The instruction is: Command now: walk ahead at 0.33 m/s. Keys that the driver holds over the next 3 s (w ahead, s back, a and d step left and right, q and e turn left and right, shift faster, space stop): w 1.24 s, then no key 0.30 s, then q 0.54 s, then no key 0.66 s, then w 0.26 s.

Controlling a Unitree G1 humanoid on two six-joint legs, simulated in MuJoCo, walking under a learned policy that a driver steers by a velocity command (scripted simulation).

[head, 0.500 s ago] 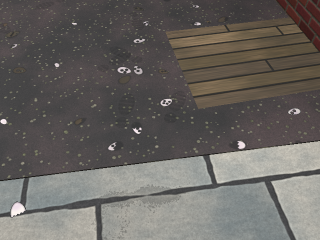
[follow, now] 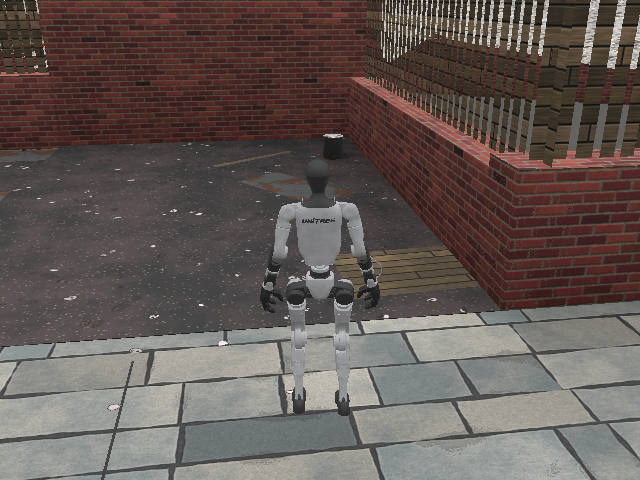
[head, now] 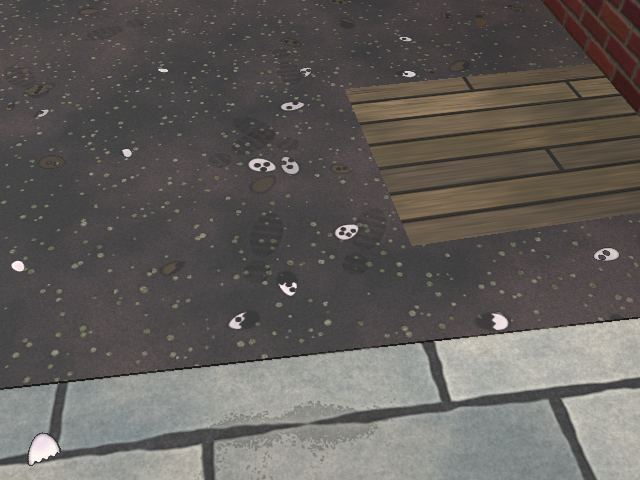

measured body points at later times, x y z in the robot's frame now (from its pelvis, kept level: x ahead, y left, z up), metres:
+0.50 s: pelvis +0.22 -0.02 -0.02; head +0.26 -0.02 +0.43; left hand +0.47 +0.20 -0.10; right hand +0.12 -0.28 -0.15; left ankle +0.00 +0.11 -0.72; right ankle +0.35 -0.12 -0.74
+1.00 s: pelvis +0.52 +0.01 -0.01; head +0.54 +0.02 +0.44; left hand +0.47 +0.28 -0.15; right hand +0.73 -0.23 -0.10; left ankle +0.66 +0.12 -0.73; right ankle +0.35 -0.12 -0.73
